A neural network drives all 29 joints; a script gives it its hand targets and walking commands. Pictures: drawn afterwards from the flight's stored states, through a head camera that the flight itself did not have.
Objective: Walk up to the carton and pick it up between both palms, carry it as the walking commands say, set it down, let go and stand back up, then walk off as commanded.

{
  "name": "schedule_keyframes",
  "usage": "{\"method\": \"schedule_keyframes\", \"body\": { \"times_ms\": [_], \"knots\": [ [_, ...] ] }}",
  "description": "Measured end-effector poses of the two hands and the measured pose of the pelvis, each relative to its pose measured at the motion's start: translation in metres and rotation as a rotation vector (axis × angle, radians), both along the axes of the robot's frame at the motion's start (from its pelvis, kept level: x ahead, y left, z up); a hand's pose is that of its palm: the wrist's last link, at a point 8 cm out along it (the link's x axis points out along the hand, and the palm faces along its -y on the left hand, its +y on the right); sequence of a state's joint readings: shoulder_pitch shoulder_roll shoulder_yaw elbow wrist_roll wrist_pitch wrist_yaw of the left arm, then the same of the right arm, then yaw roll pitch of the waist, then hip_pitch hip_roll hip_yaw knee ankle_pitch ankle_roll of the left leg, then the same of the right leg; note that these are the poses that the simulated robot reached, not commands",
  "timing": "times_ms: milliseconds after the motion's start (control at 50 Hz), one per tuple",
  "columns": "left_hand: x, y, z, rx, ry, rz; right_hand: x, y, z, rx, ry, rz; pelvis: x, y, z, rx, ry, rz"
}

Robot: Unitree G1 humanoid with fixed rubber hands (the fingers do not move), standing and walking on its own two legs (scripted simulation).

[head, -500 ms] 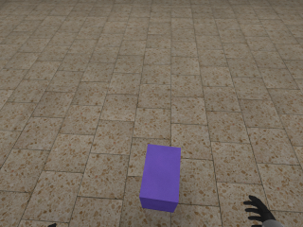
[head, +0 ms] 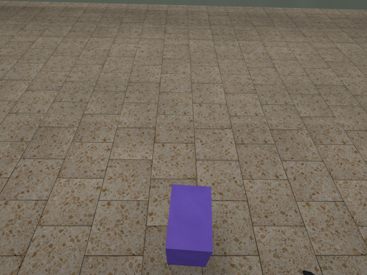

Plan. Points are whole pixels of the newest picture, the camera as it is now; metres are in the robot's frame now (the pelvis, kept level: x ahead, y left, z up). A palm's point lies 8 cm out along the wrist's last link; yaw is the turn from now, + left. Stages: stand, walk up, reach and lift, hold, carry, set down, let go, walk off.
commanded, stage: walk up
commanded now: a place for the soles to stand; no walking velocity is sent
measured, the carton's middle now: (188, 226) +0.43 -0.05 -0.64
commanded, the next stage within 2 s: reach and lift in 1.60 s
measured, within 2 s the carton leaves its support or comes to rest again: neither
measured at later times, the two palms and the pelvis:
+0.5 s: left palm out of the picture +0.08 +0.31 -0.12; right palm out of the picture +0.09 -0.29 -0.11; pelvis +0.01 +0.01 +0.00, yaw -2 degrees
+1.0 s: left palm out of the picture +0.05 +0.32 -0.11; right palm out of the picture +0.05 -0.28 -0.12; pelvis -0.02 +0.02 +0.00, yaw -3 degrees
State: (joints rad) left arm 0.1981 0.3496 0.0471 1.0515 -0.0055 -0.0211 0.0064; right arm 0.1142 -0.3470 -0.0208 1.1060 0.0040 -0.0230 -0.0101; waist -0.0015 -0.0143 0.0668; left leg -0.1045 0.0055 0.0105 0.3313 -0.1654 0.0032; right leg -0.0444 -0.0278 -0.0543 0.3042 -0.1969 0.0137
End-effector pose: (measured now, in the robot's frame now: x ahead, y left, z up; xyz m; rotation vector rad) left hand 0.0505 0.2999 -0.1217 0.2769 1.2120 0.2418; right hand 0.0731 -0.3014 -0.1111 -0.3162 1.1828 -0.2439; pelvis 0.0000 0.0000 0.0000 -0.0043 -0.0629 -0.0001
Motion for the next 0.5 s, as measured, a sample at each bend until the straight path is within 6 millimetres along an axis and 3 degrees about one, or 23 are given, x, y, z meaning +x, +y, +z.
{"method": "schedule_keyframes", "body": {
  "times_ms": [200,500],
  "knots": [
    [0.009,0.006,0.001,0.009,-0.001,-0.012,0.005,0.012,-0.002,0.017,-0.016,-0.008,0.006,0.007,0.0,0.0,0.007,-0.01],
    [0.027,0.008,0.002,0.012,-0.017,-0.038,0.021,0.015,0.0,0.017,-0.064,-0.018,0.013,0.012,-0.001,0.003,0.01,-0.031]
  ]
}}
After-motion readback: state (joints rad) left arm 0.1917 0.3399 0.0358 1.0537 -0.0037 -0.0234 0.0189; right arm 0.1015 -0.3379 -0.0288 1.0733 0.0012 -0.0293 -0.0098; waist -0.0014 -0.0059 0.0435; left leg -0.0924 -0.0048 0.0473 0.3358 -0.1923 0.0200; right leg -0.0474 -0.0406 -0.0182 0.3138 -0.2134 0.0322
